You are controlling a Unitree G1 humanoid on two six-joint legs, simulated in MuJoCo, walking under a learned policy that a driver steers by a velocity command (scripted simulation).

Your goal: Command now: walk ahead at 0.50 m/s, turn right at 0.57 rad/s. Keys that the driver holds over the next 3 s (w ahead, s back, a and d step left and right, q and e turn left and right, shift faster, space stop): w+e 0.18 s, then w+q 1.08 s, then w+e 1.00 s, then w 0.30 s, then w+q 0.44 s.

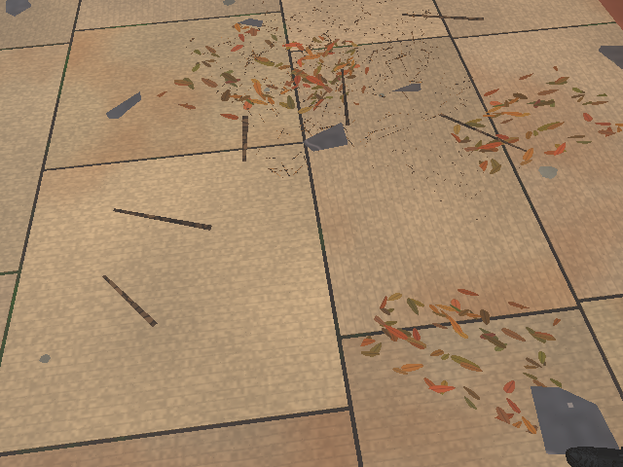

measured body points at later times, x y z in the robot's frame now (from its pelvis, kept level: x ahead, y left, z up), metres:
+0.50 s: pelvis +0.28 +0.05 +0.00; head +0.31 +0.06 +0.45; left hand +0.50 +0.27 -0.09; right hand +0.28 -0.23 -0.12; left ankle +0.29 +0.15 -0.74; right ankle +0.35 -0.12 -0.70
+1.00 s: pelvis +0.51 +0.01 +0.00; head +0.54 +0.01 +0.45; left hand +0.49 +0.30 -0.12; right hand +0.75 -0.21 -0.09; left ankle +0.63 +0.19 -0.68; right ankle +0.46 -0.11 -0.74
